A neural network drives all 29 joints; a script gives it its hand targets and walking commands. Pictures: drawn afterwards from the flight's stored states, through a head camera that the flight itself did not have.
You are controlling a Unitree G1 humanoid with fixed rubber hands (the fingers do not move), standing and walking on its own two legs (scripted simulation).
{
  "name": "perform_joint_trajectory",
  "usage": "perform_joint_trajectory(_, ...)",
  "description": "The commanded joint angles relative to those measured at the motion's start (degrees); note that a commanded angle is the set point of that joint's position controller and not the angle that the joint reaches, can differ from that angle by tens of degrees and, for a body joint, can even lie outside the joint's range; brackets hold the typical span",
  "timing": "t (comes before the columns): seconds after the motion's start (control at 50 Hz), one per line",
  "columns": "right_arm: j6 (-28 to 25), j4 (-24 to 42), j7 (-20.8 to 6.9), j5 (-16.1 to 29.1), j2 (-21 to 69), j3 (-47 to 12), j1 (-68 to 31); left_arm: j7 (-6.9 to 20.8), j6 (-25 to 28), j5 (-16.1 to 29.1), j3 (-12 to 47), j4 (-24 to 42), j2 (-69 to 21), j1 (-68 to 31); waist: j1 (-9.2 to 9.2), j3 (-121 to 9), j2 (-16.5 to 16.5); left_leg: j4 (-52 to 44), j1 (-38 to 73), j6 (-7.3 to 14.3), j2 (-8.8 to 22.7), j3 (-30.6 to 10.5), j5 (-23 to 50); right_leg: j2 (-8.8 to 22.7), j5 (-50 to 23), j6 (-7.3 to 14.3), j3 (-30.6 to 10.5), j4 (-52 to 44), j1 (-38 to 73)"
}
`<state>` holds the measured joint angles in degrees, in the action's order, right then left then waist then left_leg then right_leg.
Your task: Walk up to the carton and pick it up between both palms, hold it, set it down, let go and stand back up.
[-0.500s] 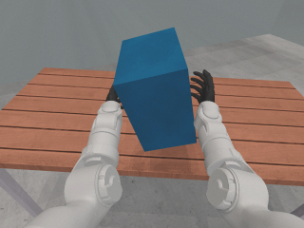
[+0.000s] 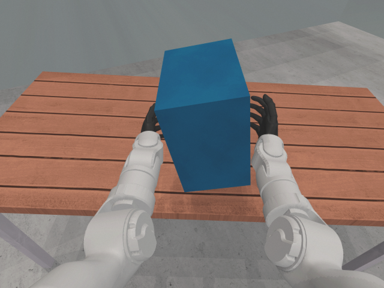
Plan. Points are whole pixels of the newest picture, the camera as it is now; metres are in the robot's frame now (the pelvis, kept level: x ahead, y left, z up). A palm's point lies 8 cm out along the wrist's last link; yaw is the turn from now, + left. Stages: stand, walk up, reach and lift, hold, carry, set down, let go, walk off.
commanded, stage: set down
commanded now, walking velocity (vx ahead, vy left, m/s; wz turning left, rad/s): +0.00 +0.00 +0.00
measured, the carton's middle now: (207, 117) +0.48 -0.07 +0.10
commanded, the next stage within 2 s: none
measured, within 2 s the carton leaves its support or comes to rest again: rests again in 1.96 s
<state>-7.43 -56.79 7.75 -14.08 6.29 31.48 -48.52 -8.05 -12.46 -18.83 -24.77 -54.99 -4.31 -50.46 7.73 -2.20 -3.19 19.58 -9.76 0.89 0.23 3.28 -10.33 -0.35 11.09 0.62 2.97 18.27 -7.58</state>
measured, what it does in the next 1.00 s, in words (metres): stands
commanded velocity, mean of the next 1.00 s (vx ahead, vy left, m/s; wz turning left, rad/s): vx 0.00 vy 0.00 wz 0.00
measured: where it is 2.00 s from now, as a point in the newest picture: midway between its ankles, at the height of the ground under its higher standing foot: outside the picture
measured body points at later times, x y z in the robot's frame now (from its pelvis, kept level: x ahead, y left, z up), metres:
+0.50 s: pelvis +0.01 +0.00 +0.00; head +0.03 +0.02 +0.45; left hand +0.45 +0.08 +0.08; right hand +0.41 -0.17 +0.10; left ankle +0.00 +0.10 -0.75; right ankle -0.02 -0.10 -0.75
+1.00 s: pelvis +0.01 +0.00 +0.00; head +0.07 +0.01 +0.44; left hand +0.47 +0.06 +0.05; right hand +0.42 -0.20 +0.07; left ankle +0.00 +0.10 -0.75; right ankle -0.02 -0.10 -0.75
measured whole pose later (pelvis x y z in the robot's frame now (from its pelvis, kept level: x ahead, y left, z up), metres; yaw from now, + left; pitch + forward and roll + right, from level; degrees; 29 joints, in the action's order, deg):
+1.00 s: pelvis +0.01 +0.00 +0.00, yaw -2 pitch +15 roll +0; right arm -11.3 -54.7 5.7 -26.5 9.6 40.8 -47.9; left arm -7.7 1.9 -18.4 -26.8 -69.1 -0.7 -55.1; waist 7.3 -8.6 -0.7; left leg 20.3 -25.4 0.7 1.1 5.1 -9.8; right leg -0.3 10.4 1.3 4.6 19.8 -24.3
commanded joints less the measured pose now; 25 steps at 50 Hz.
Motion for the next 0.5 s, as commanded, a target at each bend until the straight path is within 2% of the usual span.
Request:
perform_joint_trajectory(0.0,-1.7,4.7,-10.6,-3.9,28.0,-14.2,-41.0,9.4,8.5,1.1,10.3,9.7,-23.5,-49.6,-2.29,-40.1,3.2,-1.9,9.7,-2.5,-0.1,1.6,13.7,0.8,-41.8,-4.9,2.6,4.6,17.5)
perform_joint_trajectory(0.04,-2.2,4.9,-10.8,-5.1,28.2,-13.1,-40.8,9.3,9.5,1.0,10.4,11.0,-23.9,-50.5,-1.61,-40.9,3.6,-1.9,9.7,-2.7,0.1,1.9,15.8,0.5,-43.1,-4.9,2.9,5.1,16.5)
perform_joint_trajectory(0.06,-2.4,5.2,-10.9,-5.3,28.2,-12.7,-41.6,9.2,9.8,0.9,10.5,10.3,-24.0,-51.1,-2.16,-42.0,4.2,-1.5,11.0,-3.0,0.0,1.7,16.9,0.4,-41.6,-4.6,3.2,4.8,15.8)
perform_joint_trajectory(0.1,-2.5,4.2,-11.1,-5.7,28.0,-12.1,-40.5,9.1,10.2,1.0,11.2,8.6,-24.8,-50.5,-1.06,-41.5,5.1,-0.6,13.1,-3.4,0.8,1.1,19.3,0.4,-41.4,-4.3,3.1,4.6,13.4)
perform_joint_trajectory(0.12,-2.0,2.9,-11.2,-7.0,27.5,-11.3,-39.4,9.3,10.0,-0.1,9.9,6.9,-24.0,-49.5,-1.48,-39.3,4.8,-0.8,12.8,-3.4,0.6,1.9,17.5,0.7,-39.2,-4.3,2.9,3.6,13.1)
perform_joint_trajectory(0.14,-2.0,3.0,-11.1,-8.0,27.1,-10.0,-39.1,9.6,9.9,-0.2,9.0,6.0,-23.9,-49.3,-0.84,-38.3,4.3,-1.4,11.8,-3.3,0.7,1.9,15.3,0.6,-37.7,-4.4,3.1,3.3,12.7)
perform_joint_trajectory(0.18,-1.5,3.1,-11.0,-8.4,25.9,-8.5,-38.8,10.0,9.5,-0.4,7.9,4.5,-23.2,-47.6,-1.15,-36.3,4.4,-1.3,11.3,-3.2,0.9,1.9,14.7,0.6,-37.4,-4.1,3.2,3.1,11.7)
perform_joint_trajectory(0.2,-1.9,3.8,-11.1,-8.5,27.0,-8.6,-38.8,9.8,10.2,0.7,9.5,7.0,-23.6,-49.7,-0.13,-39.5,4.6,-1.0,12.9,-3.5,0.9,1.7,17.0,0.2,-38.1,-4.3,3.5,3.4,11.3)
perform_joint_trajectory(0.22,-2.0,4.0,-11.2,-8.9,26.8,-8.2,-39.4,9.8,10.5,1.2,10.0,6.4,-24.0,-50.0,0.04,-39.1,4.6,-0.8,13.1,-3.5,1.3,1.4,17.0,0.4,-36.9,-4.2,3.2,3.0,10.5)
perform_joint_trajectory(0.24,-2.3,3.8,-11.4,-9.7,27.0,-7.8,-40.2,9.5,10.9,0.8,9.9,6.7,-24.5,-51.0,0.06,-41.5,4.8,-0.4,14.0,-3.9,1.2,1.9,17.3,0.2,-36.4,-4.3,4.0,3.2,8.9)
perform_joint_trajectory(0.28,-2.8,4.0,-11.6,-9.5,27.3,-8.8,-40.4,8.9,11.6,1.2,9.6,6.8,-24.0,-51.0,-0.65,-43.6,4.7,0.9,14.0,-3.7,1.2,1.5,21.8,0.1,-40.2,-4.4,3.6,4.5,10.2)
perform_joint_trajectory(0.3,-2.6,2.5,-11.6,-9.5,26.8,-8.3,-39.6,8.9,11.6,1.0,9.5,5.9,-23.8,-50.6,-0.55,-42.4,5.5,1.0,12.9,-4.1,1.3,1.6,22.2,0.2,-40.2,-4.1,3.6,4.3,10.3)
perform_joint_trajectory(0.32,-2.7,3.7,-11.4,-10.4,26.9,-7.3,-40.7,9.2,11.7,0.9,9.3,5.2,-24.3,-50.9,0.05,-43.2,4.6,0.4,12.0,-4.0,1.3,1.5,19.6,0.3,-38.4,-4.2,3.6,3.8,9.8)
perform_joint_trajectory(0.36,-3.5,4.3,-11.6,-10.7,27.5,-7.4,-41.2,8.8,12.6,1.8,11.1,6.1,-24.9,-52.2,0.21,-46.5,6.5,1.9,14.6,-4.2,1.7,1.0,24.1,0.1,-37.9,-4.1,3.8,4.2,7.3)
perform_joint_trajectory(0.4,-3.8,3.4,-11.7,-11.8,27.2,-6.9,-40.8,8.7,13.1,2.2,11.8,5.3,-26.2,-52.0,1.37,-47.4,6.1,3.5,17.9,-4.5,2.6,0.4,29.7,-0.2,-38.3,-3.7,4.5,4.3,2.5)
perform_joint_trajectory(0.44,-4.0,2.1,-11.7,-11.7,28.0,-7.5,-40.1,8.6,14.1,1.8,11.7,5.7,-26.1,-52.6,0.68,-48.5,6.8,4.5,18.1,-4.7,2.5,0.6,30.2,0.0,-37.2,-3.5,4.2,3.7,1.6)
perform_joint_trajectory(0.48,-4.0,2.5,-11.5,-12.4,28.6,-8.0,-40.2,8.8,14.9,1.5,10.5,4.1,-24.9,-52.5,0.11,-49.8,5.4,4.0,14.4,-4.2,2.0,1.1,27.6,0.1,-40.0,-4.0,3.7,4.1,5.1)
